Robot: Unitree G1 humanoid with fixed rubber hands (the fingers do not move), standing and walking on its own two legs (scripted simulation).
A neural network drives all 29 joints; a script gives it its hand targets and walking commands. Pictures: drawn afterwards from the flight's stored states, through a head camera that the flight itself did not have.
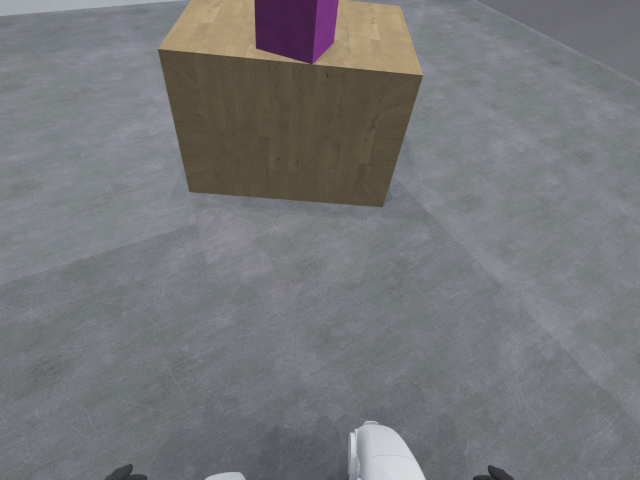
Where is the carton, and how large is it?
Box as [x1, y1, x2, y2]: [254, 0, 338, 63]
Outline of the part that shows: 254,0 256,48 312,63 333,42 338,0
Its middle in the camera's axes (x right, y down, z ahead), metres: -0.07 -0.75 +1.26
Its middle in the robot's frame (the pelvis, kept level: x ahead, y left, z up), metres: +1.45 +0.01 +0.01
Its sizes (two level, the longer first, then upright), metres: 0.210 0.200 0.250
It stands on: a pedestal, 0.63 m high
